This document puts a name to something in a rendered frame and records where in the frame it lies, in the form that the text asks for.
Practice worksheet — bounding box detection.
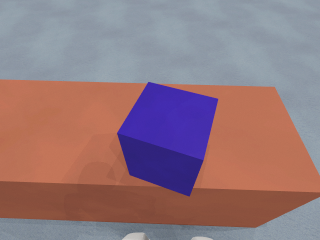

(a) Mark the pedestal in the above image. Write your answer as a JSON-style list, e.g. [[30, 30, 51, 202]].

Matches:
[[0, 79, 320, 228]]

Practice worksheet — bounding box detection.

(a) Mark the carton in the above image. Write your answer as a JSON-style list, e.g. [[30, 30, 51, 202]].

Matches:
[[117, 82, 218, 196]]

